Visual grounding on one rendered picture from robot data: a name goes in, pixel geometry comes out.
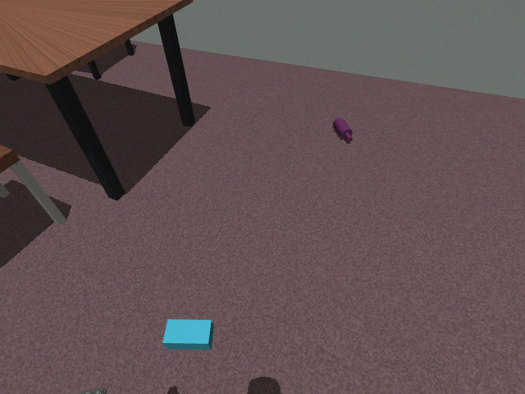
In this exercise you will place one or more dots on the table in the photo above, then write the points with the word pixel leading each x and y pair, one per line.
pixel 46 40

